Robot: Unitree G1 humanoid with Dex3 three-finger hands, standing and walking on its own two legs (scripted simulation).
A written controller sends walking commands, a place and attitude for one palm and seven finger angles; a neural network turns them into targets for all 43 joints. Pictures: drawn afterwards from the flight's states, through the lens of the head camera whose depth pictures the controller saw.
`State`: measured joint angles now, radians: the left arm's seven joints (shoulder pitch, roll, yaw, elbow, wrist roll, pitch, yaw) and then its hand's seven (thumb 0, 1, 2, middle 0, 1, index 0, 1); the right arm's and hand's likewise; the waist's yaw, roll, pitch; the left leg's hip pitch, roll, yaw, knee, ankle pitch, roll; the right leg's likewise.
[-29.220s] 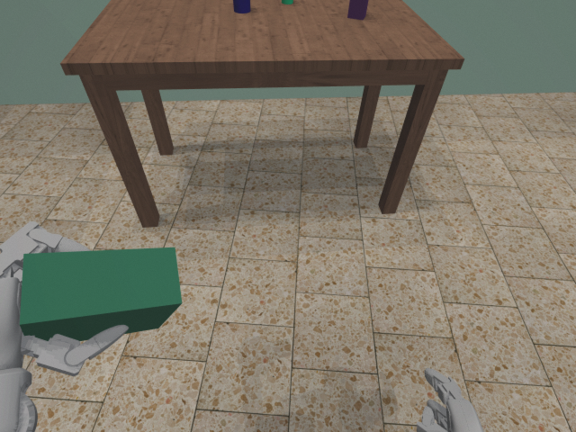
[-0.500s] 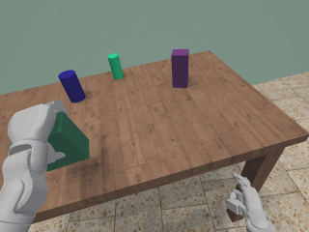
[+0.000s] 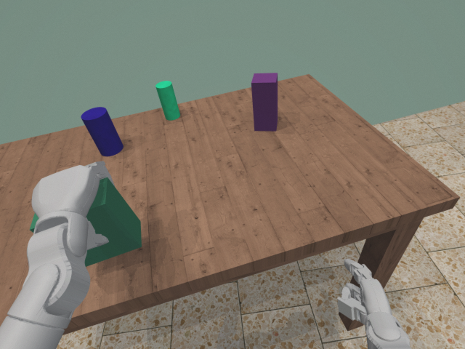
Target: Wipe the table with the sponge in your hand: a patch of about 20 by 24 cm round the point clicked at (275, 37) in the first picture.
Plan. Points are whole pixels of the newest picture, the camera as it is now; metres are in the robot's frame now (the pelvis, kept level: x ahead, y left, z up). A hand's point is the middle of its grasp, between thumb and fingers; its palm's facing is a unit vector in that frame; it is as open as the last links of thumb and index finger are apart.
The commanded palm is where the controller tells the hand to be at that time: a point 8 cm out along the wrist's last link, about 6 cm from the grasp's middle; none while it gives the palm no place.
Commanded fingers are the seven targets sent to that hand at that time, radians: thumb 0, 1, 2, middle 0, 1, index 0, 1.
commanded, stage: move the sponge above the wiping area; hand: left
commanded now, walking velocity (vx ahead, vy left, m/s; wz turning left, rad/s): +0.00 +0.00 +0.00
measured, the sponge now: (99, 231) +0.26 +0.29 +0.09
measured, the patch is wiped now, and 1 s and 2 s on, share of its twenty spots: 0.00 0.00 0.05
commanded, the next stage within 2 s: none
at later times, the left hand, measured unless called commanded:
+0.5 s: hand (90, 214) +0.27 +0.30 +0.12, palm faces +0.01 -0.06 -1.00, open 10.3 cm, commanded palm +0.24 +0.29 +0.19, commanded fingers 0.00 0.10 1.30 -1.20 -1.60 -1.20 -1.60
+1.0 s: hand (99, 216) +0.27 +0.29 +0.12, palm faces +0.01 -0.10 -0.99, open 10.3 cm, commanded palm +0.24 +0.28 +0.20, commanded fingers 0.00 0.10 1.30 -1.20 -1.60 -1.20 -1.60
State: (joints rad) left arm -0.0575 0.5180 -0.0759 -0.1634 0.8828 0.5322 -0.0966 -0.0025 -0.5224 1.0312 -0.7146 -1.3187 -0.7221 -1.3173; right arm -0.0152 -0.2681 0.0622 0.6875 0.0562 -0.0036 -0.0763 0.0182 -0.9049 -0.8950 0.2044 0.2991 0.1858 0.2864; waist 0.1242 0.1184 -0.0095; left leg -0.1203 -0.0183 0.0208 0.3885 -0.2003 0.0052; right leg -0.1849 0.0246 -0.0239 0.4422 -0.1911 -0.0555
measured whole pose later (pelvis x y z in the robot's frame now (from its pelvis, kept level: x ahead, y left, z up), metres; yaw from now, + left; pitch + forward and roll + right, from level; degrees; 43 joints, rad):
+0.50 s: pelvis +0.01 +0.00 +0.00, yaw +0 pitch -2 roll +1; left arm -0.06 0.55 -0.03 -0.02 0.88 0.43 -0.11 0.00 -0.52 1.03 -0.71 -1.32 -0.72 -1.32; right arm 0.02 -0.29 0.05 0.70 0.05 -0.02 -0.09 0.02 -0.91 -0.89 0.20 0.30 0.21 0.29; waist 0.11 0.11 0.00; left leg -0.14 -0.01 0.01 0.41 -0.23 0.00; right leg -0.20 0.04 -0.03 0.44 -0.21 -0.06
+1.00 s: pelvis +0.01 +0.02 +0.00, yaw +1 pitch -3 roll +1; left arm -0.05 0.49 -0.13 -0.12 0.90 0.49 -0.13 0.00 -0.52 1.03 -0.71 -1.32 -0.72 -1.32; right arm 0.01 -0.29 0.04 0.68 0.06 0.00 -0.08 0.02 -0.91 -0.89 0.20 0.30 0.18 0.29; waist 0.12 0.12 -0.01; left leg -0.13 -0.04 0.01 0.38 -0.21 0.03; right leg -0.18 0.01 -0.03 0.42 -0.20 -0.03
